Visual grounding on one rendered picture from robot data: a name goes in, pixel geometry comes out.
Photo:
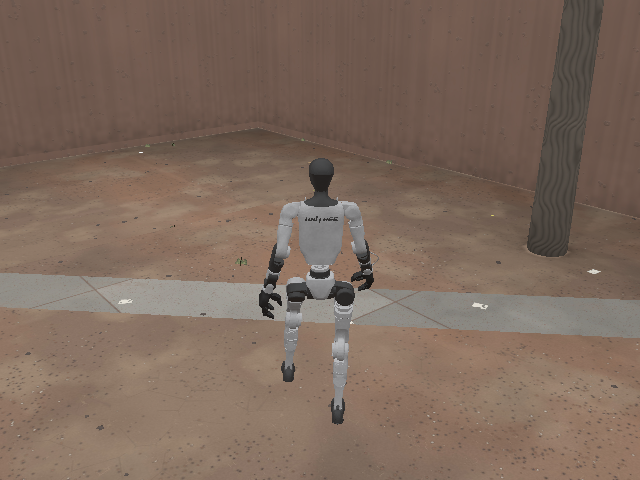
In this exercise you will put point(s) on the robot right forearm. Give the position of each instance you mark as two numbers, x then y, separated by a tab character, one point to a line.
365	261

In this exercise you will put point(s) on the left robot upper arm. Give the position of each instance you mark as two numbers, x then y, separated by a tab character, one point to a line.
288	212

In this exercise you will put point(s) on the humanoid robot torso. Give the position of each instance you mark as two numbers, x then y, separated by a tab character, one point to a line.
320	241

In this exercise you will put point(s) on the right robot foot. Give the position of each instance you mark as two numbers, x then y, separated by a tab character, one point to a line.
337	415

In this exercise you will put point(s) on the robot left forearm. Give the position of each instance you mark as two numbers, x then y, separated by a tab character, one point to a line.
273	272

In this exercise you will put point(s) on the robot right hand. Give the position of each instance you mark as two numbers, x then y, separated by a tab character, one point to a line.
359	276

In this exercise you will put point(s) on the robot left hand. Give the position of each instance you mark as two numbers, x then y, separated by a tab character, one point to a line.
263	302

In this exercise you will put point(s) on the right robot upper arm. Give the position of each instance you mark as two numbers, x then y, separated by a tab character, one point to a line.
352	212

